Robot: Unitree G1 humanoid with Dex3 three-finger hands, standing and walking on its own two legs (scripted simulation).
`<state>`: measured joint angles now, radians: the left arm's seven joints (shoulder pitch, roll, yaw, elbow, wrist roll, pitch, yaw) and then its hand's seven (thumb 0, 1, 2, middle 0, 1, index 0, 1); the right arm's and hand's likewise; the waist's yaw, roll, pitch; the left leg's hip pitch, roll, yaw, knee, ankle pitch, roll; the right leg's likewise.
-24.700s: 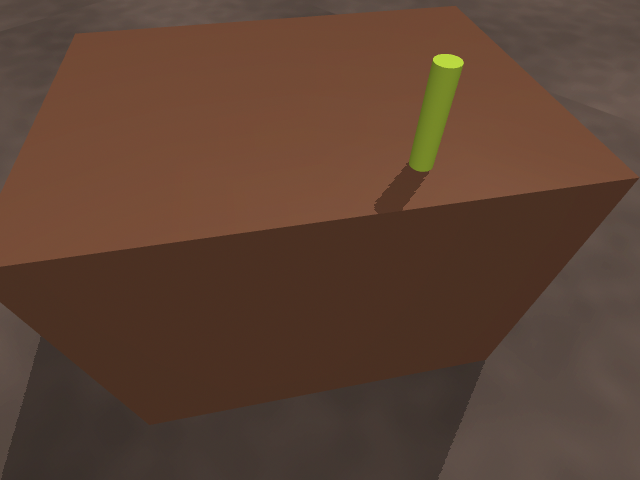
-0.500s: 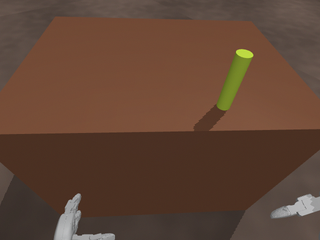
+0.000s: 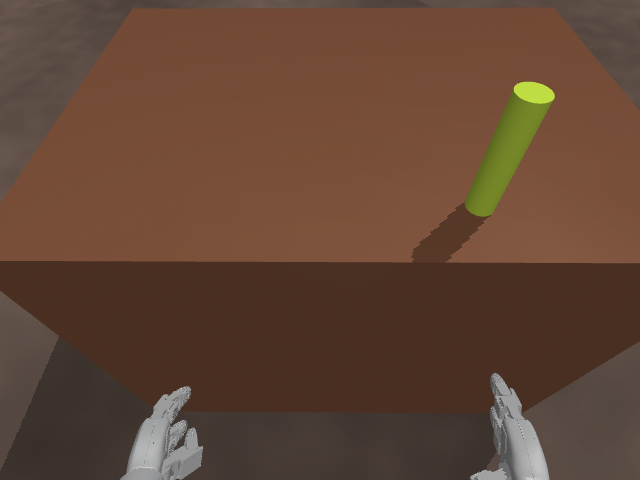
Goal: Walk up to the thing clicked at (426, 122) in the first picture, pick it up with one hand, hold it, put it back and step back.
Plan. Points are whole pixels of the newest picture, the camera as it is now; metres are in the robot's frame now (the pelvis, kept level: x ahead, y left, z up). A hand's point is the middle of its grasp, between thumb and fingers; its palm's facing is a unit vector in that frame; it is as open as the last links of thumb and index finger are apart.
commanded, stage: home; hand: right
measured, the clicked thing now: (502, 157) +0.47 -0.23 +0.13
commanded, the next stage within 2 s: none
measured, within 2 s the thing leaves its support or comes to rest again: neither
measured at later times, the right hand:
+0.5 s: hand (473, 457) +0.16 -0.19 -0.11, palm faces -0.02 +0.95 -0.30, open 17.5 cm
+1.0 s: hand out of the picture +0.05 -0.28 -0.14, palm faces -0.09 +0.93 -0.36, open 17.6 cm
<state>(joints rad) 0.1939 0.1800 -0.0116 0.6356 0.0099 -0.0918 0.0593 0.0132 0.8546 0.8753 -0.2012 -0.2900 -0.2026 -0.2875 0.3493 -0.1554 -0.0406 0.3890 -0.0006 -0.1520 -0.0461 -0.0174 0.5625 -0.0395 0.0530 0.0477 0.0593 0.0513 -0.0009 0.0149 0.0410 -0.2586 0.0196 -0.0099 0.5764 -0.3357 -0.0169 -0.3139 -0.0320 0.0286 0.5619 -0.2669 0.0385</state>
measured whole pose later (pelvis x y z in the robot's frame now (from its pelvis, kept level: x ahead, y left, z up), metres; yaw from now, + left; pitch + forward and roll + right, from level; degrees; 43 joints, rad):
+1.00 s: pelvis -0.01 -0.02 +0.01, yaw +1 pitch -3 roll +0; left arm 0.17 0.36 -0.02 1.06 0.02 0.00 -0.02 0.01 0.90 0.90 -0.21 -0.30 -0.21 -0.30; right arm 0.20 -0.37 0.03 1.04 -0.02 -0.01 0.01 -0.01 0.56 -0.03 0.05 0.05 0.06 0.05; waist 0.00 0.00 0.05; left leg -0.13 0.04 -0.04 0.43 -0.24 -0.05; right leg -0.19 -0.01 -0.01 0.44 -0.20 0.01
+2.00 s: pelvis -0.01 -0.02 +0.02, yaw +1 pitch -3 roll +0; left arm 0.12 0.36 -0.01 1.14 0.01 -0.01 -0.01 0.01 0.90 0.90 -0.21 -0.30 -0.21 -0.30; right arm 0.13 -0.36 0.01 1.11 -0.01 0.00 0.00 -0.01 0.57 -0.03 0.05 0.04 0.06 0.05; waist 0.01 0.00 0.06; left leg -0.09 0.03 -0.04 0.35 -0.21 -0.04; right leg -0.14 -0.02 0.00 0.36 -0.16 0.02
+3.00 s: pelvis +0.00 -0.02 +0.02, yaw +1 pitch -2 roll +0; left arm 0.11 0.35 0.00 1.13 0.01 -0.01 -0.01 0.01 0.90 0.90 -0.21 -0.30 -0.21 -0.30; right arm 0.13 -0.36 0.00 1.11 -0.01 0.00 0.00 0.00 -0.89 -0.90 0.20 0.30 0.21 0.30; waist 0.00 0.00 0.06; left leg -0.08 0.04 -0.03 0.33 -0.22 -0.05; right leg -0.14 -0.01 0.00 0.35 -0.17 0.01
